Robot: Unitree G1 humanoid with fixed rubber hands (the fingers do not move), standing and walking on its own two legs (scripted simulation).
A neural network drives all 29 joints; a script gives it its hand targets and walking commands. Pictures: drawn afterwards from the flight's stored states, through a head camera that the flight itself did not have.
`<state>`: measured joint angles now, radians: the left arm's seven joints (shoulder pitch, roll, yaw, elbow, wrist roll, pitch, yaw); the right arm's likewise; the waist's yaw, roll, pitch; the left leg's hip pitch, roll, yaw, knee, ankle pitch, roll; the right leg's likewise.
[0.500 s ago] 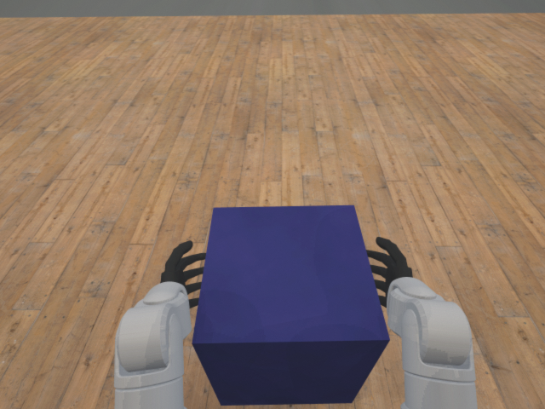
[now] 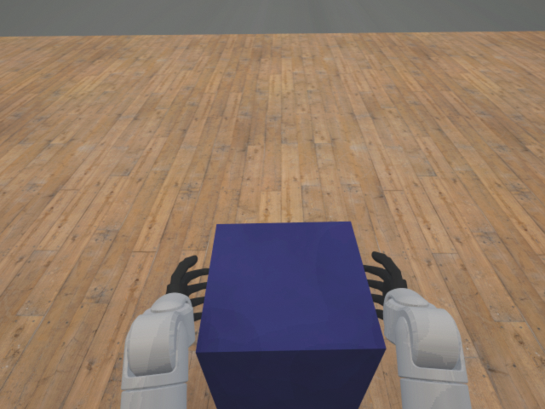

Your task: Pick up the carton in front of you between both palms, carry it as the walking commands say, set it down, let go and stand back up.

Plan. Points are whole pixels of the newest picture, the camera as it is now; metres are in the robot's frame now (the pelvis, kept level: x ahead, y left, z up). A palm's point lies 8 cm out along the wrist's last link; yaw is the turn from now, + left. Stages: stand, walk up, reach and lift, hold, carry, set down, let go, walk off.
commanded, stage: carry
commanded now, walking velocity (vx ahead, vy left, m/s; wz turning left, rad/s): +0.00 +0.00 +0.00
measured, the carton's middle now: (285, 323) +0.27 +0.00 +0.00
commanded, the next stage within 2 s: hold in 0.96 s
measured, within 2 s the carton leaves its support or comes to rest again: neither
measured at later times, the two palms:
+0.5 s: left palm (185, 319) +0.26 +0.15 +0.03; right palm (386, 315) +0.26 -0.15 +0.03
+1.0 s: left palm (184, 317) +0.26 +0.15 +0.04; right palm (387, 313) +0.26 -0.15 +0.04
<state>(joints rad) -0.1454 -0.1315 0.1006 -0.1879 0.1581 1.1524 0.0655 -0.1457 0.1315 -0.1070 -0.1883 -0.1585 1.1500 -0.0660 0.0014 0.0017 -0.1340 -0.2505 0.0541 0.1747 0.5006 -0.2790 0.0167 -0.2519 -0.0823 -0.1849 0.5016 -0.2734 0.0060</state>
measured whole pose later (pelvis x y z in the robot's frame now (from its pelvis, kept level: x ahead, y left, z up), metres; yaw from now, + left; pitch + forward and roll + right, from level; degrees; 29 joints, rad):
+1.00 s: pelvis -0.02 +0.00 +0.00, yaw +0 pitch -1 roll +0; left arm -0.21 -0.14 0.17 0.15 0.24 0.74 0.02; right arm -0.21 0.14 -0.17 0.15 -0.24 0.73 -0.02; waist 0.00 0.00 -0.04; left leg -0.23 0.04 0.13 0.47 -0.21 0.03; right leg -0.23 -0.05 -0.12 0.47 -0.21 0.00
